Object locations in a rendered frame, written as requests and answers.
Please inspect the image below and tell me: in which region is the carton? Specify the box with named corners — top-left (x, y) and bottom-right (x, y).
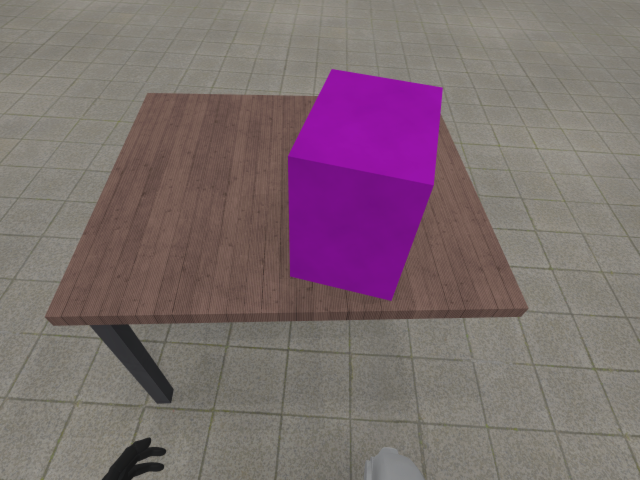
top-left (288, 69), bottom-right (443, 301)

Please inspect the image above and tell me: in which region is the right robot thigh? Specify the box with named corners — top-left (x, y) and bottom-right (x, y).
top-left (364, 453), bottom-right (425, 480)

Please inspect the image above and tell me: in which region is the table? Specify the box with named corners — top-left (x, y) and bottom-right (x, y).
top-left (45, 93), bottom-right (529, 404)

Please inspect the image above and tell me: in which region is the left robot hand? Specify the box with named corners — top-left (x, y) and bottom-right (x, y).
top-left (102, 437), bottom-right (166, 480)

